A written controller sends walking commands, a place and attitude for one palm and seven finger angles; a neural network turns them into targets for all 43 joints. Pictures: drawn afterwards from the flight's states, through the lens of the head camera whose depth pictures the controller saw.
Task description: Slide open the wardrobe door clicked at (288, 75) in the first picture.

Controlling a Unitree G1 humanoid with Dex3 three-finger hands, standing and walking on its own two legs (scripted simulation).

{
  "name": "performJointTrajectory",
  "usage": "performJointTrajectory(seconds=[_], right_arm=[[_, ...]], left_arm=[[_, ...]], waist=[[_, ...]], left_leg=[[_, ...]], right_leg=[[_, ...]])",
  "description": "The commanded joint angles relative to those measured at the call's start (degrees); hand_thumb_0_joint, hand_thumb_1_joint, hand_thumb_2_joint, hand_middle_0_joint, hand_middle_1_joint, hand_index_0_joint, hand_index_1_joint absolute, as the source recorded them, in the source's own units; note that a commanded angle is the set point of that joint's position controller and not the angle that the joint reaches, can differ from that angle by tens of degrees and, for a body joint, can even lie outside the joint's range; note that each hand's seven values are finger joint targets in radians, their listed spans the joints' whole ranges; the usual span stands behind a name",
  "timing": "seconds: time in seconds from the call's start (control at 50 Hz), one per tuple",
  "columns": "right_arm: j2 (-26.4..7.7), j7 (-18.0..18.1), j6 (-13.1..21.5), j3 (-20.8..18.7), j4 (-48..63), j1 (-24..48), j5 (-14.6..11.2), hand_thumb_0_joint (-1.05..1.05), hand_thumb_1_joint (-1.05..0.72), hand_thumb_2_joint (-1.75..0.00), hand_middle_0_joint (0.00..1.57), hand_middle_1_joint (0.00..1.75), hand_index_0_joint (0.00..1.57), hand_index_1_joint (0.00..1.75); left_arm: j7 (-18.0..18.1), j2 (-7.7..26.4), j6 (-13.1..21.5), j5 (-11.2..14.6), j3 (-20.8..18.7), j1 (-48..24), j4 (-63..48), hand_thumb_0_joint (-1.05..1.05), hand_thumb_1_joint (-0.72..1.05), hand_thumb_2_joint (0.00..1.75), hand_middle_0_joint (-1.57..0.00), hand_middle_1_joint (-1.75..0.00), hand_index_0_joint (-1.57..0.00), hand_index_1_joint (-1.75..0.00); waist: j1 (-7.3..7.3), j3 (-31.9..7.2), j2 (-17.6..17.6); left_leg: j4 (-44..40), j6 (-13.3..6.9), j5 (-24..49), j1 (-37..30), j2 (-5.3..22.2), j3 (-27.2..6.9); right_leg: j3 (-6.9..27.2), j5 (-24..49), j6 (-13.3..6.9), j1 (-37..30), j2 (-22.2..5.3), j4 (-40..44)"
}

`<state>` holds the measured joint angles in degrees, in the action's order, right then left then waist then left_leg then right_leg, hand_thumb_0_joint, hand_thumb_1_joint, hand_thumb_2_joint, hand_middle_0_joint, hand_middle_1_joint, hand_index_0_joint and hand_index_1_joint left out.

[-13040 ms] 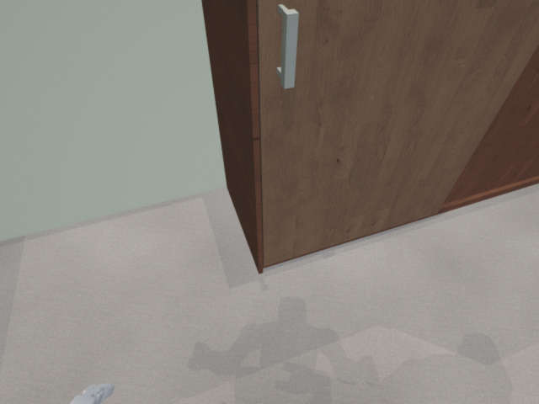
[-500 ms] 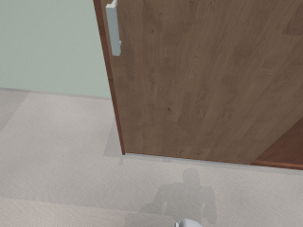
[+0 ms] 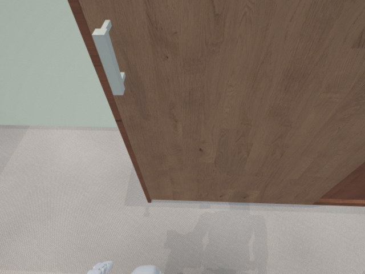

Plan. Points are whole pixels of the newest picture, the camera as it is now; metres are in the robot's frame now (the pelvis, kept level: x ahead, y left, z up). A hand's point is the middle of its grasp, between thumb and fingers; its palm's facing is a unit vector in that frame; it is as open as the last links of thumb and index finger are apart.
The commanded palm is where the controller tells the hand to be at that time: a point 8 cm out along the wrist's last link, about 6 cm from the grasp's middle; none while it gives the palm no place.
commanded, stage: come to a stop and stand still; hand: left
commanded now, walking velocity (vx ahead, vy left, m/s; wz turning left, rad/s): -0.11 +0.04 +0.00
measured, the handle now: (113, 59) +0.51 +0.18 +0.19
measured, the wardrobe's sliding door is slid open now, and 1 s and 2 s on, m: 0.00 0.00 0.00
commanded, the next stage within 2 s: look again from close up in 1.30 s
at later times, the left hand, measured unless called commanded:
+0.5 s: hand out of the picture -0.05 +0.27 -0.17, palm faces -0.01 -0.99 -0.17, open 7.4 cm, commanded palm none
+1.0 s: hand out of the picture -0.05 +0.16 -0.16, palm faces +0.01 -0.97 -0.23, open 7.2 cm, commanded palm none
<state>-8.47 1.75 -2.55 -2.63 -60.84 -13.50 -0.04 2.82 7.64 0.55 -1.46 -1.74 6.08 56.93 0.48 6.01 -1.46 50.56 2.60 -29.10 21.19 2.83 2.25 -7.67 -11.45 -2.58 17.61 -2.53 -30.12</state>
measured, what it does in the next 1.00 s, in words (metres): steps on the spot: left foot, then right foot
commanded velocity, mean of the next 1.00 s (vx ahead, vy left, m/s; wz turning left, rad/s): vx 0.04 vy -0.08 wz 0.00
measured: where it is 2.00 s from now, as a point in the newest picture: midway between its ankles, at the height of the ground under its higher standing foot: outside the picture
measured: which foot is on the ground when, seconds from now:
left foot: up 0.00-0.14, down 0.16-1.00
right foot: down 0.00-0.16, up 0.18-0.76, down 0.78-1.00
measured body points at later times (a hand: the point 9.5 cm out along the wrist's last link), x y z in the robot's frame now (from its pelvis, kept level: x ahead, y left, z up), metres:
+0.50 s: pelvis -0.04 +0.07 +0.02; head -0.02 +0.12 +0.47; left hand -0.04 +0.32 -0.16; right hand -0.03 -0.17 -0.11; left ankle +0.00 +0.15 -0.73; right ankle -0.11 -0.12 -0.64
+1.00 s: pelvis -0.07 -0.02 +0.01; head -0.07 -0.04 +0.46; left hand -0.05 +0.21 -0.14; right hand -0.11 -0.23 -0.16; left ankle -0.06 +0.13 -0.73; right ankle -0.10 -0.11 -0.73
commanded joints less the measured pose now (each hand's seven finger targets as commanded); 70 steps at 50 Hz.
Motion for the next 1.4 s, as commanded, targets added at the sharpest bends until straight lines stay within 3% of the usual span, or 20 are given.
performJointTrajectory(seconds=[0.0,0.1,0.12,0.14,0.16,0.18,0.22,0.26,0.44,0.62,0.7,0.72,0.76,0.78,0.82,0.88,0.94,1.06,1.36,1.38], right_arm=[[-2.91,-0.25,-0.46,-1.09,2.87,-4.91,0.46,0.0,-0.9,-0.9,0.2,0.3,0.2,0.3],[-3.41,-0.47,0.93,-1.06,2.63,-8.64,0.44,0.0,-0.9,-0.9,0.2,0.3,0.2,0.3],[-4.95,-0.5,1.58,-1.13,2.4,-9.63,0.51,0.0,-0.9,-0.9,0.2,0.3,0.2,0.3],[-8.93,-0.4,2.35,-1.67,3.5,-8.48,1.13,0.0,-0.9,-0.9,0.2,0.3,0.2,0.3],[-12.1,0.02,2.3,-2.05,5.76,-5.05,1.67,0.0,-0.9,-0.9,0.2,0.3,0.2,0.3],[-12.32,0.48,2.25,-1.83,6.57,-1.42,2.0,0.0,-0.9,-0.9,0.2,0.3,0.2,0.3],[-10.68,1.15,2.38,-1.03,6.75,1.79,2.09,0.0,-0.9,-0.9,0.2,0.3,0.2,0.3],[-9.94,1.42,3.02,-0.93,6.55,0.95,1.86,0.0,-0.9,-0.9,0.2,0.3,0.2,0.3],[-10.08,2.01,3.33,-1.92,2.69,-9.67,1.49,0.0,-0.9,-0.9,0.2,0.3,0.2,0.3],[-10.97,0.57,2.23,-2.55,0.74,-7.16,1.91,0.0,-0.9,-0.9,0.2,0.3,0.2,0.3],[-9.32,0.16,1.89,-2.49,-0.58,-7.01,1.45,0.0,-0.9,-0.9,0.2,0.3,0.2,0.3],[-7.17,-0.01,1.85,-2.13,-0.92,-7.51,1.08,0.0,-0.9,-0.9,0.2,0.3,0.2,0.3],[-0.85,-0.53,1.53,-0.16,-0.09,-7.19,0.58,0.0,-0.9,-0.9,0.2,0.3,0.2,0.3],[-1.32,-0.84,1.23,-0.16,0.19,-6.6,0.93,0.0,-0.9,-0.9,0.2,0.3,0.2,0.3],[-2.23,-0.79,0.38,-0.43,-1.2,-7.01,1.55,0.0,-0.9,-0.9,0.2,0.3,0.2,0.3],[-1.06,-0.67,1.15,0.28,-2.97,-9.7,1.17,0.0,-0.9,-0.9,0.2,0.3,0.2,0.3],[-1.23,-0.2,1.66,0.59,-3.17,-8.83,1.05,0.0,-0.9,-0.9,0.2,0.3,0.2,0.3],[-2.96,0.99,3.15,1.05,-5.14,-8.59,0.6,0.0,-0.9,-0.9,0.2,0.3,0.2,0.3],[-2.55,1.08,2.88,1.4,-4.63,-5.69,0.52,0.0,-0.9,-0.9,0.2,0.3,0.2,0.3],[-4.7,0.07,4.08,1.39,-0.13,1.42,0.15,0.0,-0.9,-0.9,0.2,0.3,0.2,0.3]], left_arm=[[0.39,11.53,-0.8,-0.33,-3.18,3.49,-2.31,0.0,0.9,0.9,-0.2,-0.3,-0.2,-0.3],[-0.06,11.35,-1.67,-0.13,-3.27,1.64,-2.74,0.0,0.9,0.9,-0.2,-0.3,-0.2,-0.3],[-0.31,9.47,-2.0,0.35,-2.85,2.64,-2.8,0.0,0.9,0.9,-0.2,-0.3,-0.2,-0.3],[-0.57,5.95,-2.43,0.82,-2.04,5.04,-3.06,0.0,0.9,0.9,-0.2,-0.3,-0.2,-0.3],[-0.45,4.86,-2.92,0.75,-1.92,5.2,-3.73,0.0,0.9,0.9,-0.2,-0.3,-0.2,-0.3],[-0.56,7.01,-3.58,0.29,-2.48,4.54,-3.15,0.0,0.9,0.9,-0.2,-0.3,-0.2,-0.3],[-1.49,8.03,-4.19,-0.29,-3.32,6.22,-0.77,0.0,0.9,0.9,-0.2,-0.3,-0.2,-0.3],[-2.31,8.21,-3.5,-0.35,-3.38,9.19,0.72,0.0,0.9,0.9,-0.2,-0.3,-0.2,-0.3],[-2.53,8.01,-3.81,-0.38,-2.89,9.52,0.95,0.0,0.9,0.9,-0.2,-0.3,-0.2,-0.3],[-2.43,4.47,-3.35,0.5,-0.94,9.6,2.46,0.0,0.9,0.9,-0.2,-0.3,-0.2,-0.3],[-1.75,4.25,-2.13,0.73,-0.74,16.02,5.86,0.0,0.9,0.9,-0.2,-0.3,-0.2,-0.3],[-1.33,5.58,-1.66,0.55,-0.82,17.6,6.42,0.0,0.9,0.9,-0.2,-0.3,-0.2,-0.3],[-0.61,10.59,-0.69,0.46,-0.97,12.7,5.13,0.0,0.9,0.9,-0.2,-0.3,-0.2,-0.3],[-0.59,10.87,-0.88,0.46,-0.84,9.56,3.82,0.0,0.9,0.9,-0.2,-0.3,-0.2,-0.3],[-0.36,8.21,-0.22,0.67,-0.71,7.63,4.02,0.0,0.9,0.9,-0.2,-0.3,-0.2,-0.3],[-0.62,5.64,0.52,0.93,0.2,9.06,5.2,0.0,0.9,0.9,-0.2,-0.3,-0.2,-0.3],[-0.59,4.8,1.01,1.06,0.55,11.7,6.46,0.0,0.9,0.9,-0.2,-0.3,-0.2,-0.3],[-0.37,4.14,0.93,1.4,0.87,13.54,7.74,0.0,0.9,0.9,-0.2,-0.3,-0.2,-0.3],[-0.27,3.64,0.84,0.99,1.19,15.66,9.34,0.0,0.9,0.9,-0.2,-0.3,-0.2,-0.3],[1.85,6.35,2.57,-0.03,0.68,21.05,10.21,0.0,0.9,0.9,-0.2,-0.3,-0.2,-0.3]], waist=[[-0.87,-9.45,9.71],[1.73,-11.64,12.39],[2.03,-11.82,6.87],[1.32,-10.09,-8.61],[1.09,-6.08,-16.14],[0.83,-3.42,-11.58],[-1.05,0.96,-8.69],[-1.02,-1.51,-6.3],[2.64,-6.17,-7.49],[1.83,-4.86,-11.35],[-1.08,-6.36,-7.15],[-1.55,-6.74,-3.29],[-0.09,-0.92,12.46],[0.15,0.68,11.55],[0.23,4.8,16.2],[1.02,3.06,9.53],[0.3,0.77,8.94],[0.02,-5.21,1.07],[-0.17,-0.88,1.36],[-3.2,0.33,3.96]], left_leg=[[2.06,0.78,1.76,0.15,-0.75,-0.43],[-18.98,0.13,15.35,-10.22,-0.87,1.49],[-25.49,-0.56,19.35,-15.2,1.37,-0.97],[-33.34,-3.51,21.41,-13.87,12.59,-14.7],[-38.83,-7.8,21.36,-4.93,20.03,-23.14],[-41.31,-9.84,12.55,1.53,20.83,-22.62],[-42.6,-6.55,3.19,2.35,15.89,-18.62],[-40.92,-5.31,7.19,-5.41,13.62,-14.98],[-38.65,-5.58,22.41,-19.25,15.23,-12.88],[-41.77,-8.44,4.5,-8.67,13.2,-12.46],[-38.3,-4.99,5.42,-3.36,8.72,-8.09],[-34.65,-3.23,5.72,-1.52,6.29,-5.83],[-24.29,-0.45,6.21,2.03,0.83,0.46],[-20.23,-0.77,5.74,-0.9,0.78,0.08],[-13.63,-1.2,8.47,-0.93,1.42,-0.72],[-14.58,-1.08,12.43,-2.39,1.7,0.21],[-18.61,-0.65,13.53,-4.14,1.93,0.17],[-26.66,-1.86,31.45,-14.27,5.42,-1.98],[-29.89,-1.8,24.22,-13.44,4.47,-1.33],[-14.76,-0.64,18.14,-5.49,2.65,1.71]], right_leg=[[12.07,37.11,-8.94,-7.6,-15.75,7.62],[10.17,16.82,-3.97,-3.73,-11.53,3.56],[9.17,6.88,-1.51,0.78,-8.74,-0.21],[5.46,-10.15,2.37,7.21,-2.11,-7.84],[6.44,-19.74,3.98,7.59,2.02,-16.14],[11.2,-18.03,3.51,4.81,1.0,-22.46],[13.33,-11.44,3.75,8.18,1.5,-29.09],[13.05,-7.35,4.67,11.76,1.82,-30.68],[11.84,-7.93,6.71,13.31,1.09,-26.88],[5.07,-13.7,4.69,0.26,0.99,-9.24],[2.44,-2.65,3.85,-13.05,2.23,8.91],[5.06,-1.58,3.35,-16.25,-0.22,13.37],[19.56,-20.42,-1.66,-6.04,-13.79,23.6],[20.02,-25.61,-2.92,1.19,-15.21,25.64],[18.53,-21.94,-3.23,5.48,-11.97,25.28],[12.82,-5.72,-3.24,-0.08,-8.52,19.52],[12.3,5.09,-3.33,-4.1,-8.2,15.9],[10.12,16.06,0.83,-6.92,-4.44,10.32],[10.36,8.41,1.05,-6.75,-4.38,13.66],[16.07,38.93,5.31,-6.75,-8.67,11.96]])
